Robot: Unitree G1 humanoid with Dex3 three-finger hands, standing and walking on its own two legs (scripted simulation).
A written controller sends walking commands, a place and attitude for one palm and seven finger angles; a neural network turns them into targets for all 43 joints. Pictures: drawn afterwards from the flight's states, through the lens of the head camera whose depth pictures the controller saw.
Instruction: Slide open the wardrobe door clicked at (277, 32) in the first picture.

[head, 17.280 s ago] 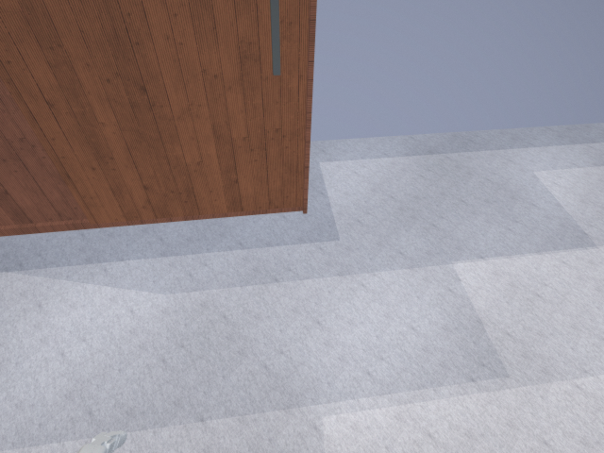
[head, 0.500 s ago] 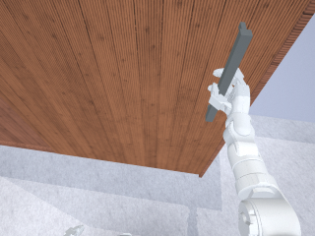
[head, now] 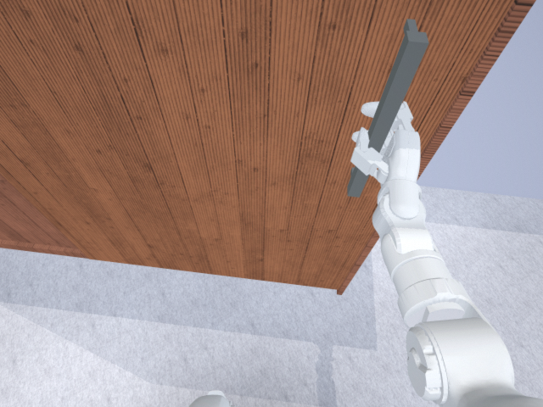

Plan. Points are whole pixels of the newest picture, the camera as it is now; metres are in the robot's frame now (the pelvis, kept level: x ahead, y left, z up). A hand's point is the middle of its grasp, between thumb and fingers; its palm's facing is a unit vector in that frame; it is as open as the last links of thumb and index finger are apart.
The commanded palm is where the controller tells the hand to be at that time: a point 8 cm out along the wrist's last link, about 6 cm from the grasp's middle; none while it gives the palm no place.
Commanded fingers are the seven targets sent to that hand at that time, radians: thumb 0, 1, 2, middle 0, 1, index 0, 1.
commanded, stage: tug the door sideways, standing still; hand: right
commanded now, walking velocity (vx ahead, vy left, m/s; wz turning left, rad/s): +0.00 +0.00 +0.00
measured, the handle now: (376, 125) +0.52 -0.11 +0.11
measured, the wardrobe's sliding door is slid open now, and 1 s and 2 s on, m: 0.00 0.01 0.24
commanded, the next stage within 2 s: step sideways, sliding the door along in 0.14 s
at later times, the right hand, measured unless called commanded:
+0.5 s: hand (362, 151) +0.46 -0.08 +0.11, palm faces +0.02 +1.00 -0.10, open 6.0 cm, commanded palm +0.45 -0.09 +0.11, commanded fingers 0.00 -0.90 -0.90 0.45 1.40 0.45 1.40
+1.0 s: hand (349, 148) +0.47 -0.06 +0.11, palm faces +0.22 +0.97 -0.14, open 6.3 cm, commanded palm +0.44 -0.04 +0.11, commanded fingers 0.00 -0.90 -0.90 0.45 1.40 0.45 1.40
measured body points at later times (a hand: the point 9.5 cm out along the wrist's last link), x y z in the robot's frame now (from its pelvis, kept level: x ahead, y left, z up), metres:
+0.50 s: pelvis +0.01 +0.01 +0.01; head +0.07 +0.03 +0.46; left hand +0.10 +0.26 -0.12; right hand +0.46 -0.14 +0.12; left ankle +0.01 +0.12 -0.70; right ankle -0.03 -0.12 -0.71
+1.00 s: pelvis +0.05 +0.12 +0.01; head +0.13 +0.13 +0.46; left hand +0.24 +0.33 -0.11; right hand +0.45 -0.11 +0.12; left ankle +0.11 +0.24 -0.69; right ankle +0.02 -0.08 -0.71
